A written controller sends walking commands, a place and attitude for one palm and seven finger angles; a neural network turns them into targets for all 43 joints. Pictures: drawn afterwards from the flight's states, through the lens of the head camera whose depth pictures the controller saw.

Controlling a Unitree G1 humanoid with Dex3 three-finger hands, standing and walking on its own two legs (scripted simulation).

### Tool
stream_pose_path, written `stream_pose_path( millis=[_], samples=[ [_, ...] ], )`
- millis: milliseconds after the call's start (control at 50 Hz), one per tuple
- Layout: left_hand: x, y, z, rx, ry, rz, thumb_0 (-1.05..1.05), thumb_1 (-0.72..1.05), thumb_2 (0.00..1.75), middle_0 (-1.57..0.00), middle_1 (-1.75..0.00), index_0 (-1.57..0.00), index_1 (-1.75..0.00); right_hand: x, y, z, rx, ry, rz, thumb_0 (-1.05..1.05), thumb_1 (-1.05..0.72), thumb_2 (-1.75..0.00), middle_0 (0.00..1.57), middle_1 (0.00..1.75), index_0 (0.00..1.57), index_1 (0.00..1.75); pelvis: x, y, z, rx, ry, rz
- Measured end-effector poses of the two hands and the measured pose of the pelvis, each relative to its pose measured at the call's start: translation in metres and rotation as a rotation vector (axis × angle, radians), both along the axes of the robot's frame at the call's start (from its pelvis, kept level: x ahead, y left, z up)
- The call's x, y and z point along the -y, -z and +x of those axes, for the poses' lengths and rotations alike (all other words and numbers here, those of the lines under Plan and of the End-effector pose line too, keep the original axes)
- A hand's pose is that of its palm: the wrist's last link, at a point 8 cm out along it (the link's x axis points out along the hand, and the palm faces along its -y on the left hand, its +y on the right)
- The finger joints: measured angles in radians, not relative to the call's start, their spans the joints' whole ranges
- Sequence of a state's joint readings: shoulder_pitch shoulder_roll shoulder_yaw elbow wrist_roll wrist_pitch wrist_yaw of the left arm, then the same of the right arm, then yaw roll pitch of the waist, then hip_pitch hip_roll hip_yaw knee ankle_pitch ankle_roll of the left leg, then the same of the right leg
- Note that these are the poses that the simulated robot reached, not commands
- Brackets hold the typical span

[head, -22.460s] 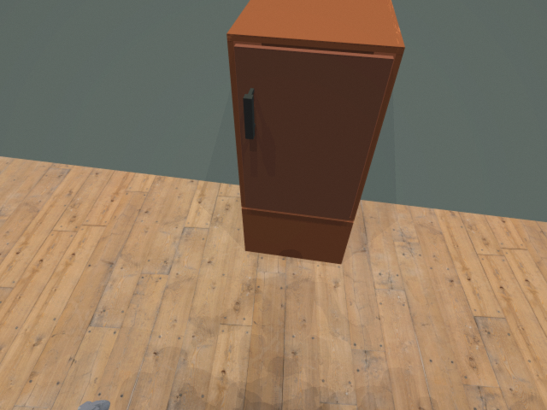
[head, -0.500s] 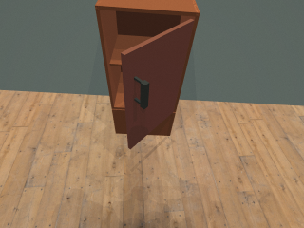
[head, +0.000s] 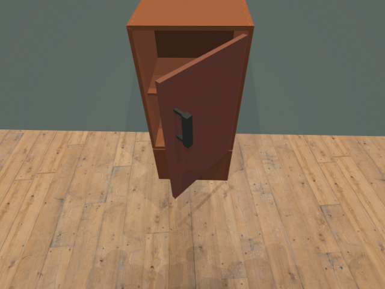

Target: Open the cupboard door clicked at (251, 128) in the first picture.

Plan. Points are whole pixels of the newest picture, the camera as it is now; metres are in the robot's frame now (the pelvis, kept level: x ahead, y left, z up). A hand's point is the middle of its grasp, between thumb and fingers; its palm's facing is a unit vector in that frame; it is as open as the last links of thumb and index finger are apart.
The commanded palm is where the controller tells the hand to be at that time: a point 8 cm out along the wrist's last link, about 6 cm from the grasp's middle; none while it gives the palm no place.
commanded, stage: let the arm hang, fingers relaxed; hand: left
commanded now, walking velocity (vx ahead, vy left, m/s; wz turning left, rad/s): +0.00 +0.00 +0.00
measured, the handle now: (182, 127) +0.57 +0.07 -0.03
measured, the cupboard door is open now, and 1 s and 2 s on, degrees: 48 48 48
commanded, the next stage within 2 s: look to check the result in 0.30 s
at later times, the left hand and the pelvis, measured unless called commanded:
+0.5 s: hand out of the picture +0.00 +0.15 -0.17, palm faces +0.06 -0.98 -0.18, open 7.4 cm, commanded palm none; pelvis +0.02 -0.01 +0.00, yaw +0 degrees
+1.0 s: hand out of the picture +0.02 +0.14 -0.17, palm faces +0.06 -0.98 -0.17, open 7.4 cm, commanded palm none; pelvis +0.03 -0.02 +0.00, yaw +0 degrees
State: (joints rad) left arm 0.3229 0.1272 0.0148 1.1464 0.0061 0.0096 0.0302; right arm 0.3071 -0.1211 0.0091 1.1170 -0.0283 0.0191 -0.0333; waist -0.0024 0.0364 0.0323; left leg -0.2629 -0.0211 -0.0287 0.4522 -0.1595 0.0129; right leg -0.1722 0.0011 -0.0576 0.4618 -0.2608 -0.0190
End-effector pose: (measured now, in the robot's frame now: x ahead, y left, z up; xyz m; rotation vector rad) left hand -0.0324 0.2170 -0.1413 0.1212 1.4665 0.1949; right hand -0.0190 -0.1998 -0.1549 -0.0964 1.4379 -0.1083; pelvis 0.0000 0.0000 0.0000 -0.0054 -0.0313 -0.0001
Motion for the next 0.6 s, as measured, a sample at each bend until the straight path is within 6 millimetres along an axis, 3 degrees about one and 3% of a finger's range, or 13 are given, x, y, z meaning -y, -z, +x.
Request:
stream_pose_path(
  millis=[160, 600],
  samples=[
    [0.018, 0.006, 0.027, 0.044, 0.019, -0.037, 0.01, 0.92, 0.90, -0.20, -0.30, -0.20, -0.30, 0.006, -0.004, 0.001, 0.000, 0.018, -0.018, 0.00, -0.91, -0.89, 0.20, 0.30, 0.19, 0.30, 0.005, 0.000, 0.005, -0.002, 0.004, 0.004],
    [0.024, 0.003, 0.028, 0.009, -0.007, -0.023, 0.01, 0.91, 0.90, -0.20, -0.30, -0.20, -0.30, 0.019, -0.004, 0.023, -0.005, 0.002, -0.027, 0.00, -0.91, -0.89, 0.20, 0.30, 0.19, 0.30, 0.015, -0.002, 0.021, 0.001, 0.000, 0.005]
  ],
)
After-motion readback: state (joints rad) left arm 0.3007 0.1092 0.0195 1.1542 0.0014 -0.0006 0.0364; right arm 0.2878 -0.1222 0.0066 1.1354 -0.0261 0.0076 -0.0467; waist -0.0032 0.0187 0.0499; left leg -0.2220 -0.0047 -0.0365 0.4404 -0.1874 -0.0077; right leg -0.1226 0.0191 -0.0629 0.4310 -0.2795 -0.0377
